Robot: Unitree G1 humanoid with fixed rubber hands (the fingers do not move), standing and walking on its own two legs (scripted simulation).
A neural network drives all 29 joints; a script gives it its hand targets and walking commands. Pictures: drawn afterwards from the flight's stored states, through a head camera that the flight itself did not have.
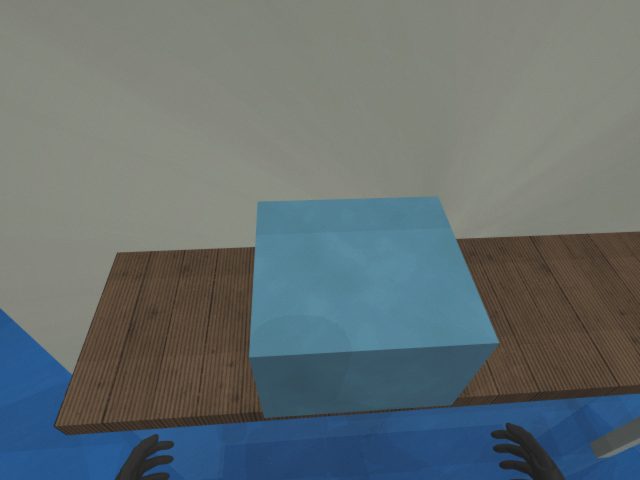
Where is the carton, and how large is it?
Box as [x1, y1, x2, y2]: [249, 196, 498, 417]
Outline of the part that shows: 437,196 258,202 249,359 264,417 452,404 497,345 498,341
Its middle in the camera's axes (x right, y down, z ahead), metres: +0.05 +0.09 +0.56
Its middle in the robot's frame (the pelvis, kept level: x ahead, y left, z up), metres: +0.37 -0.04 +0.00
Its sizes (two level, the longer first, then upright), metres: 0.268 0.241 0.186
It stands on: a table, 0.66 m high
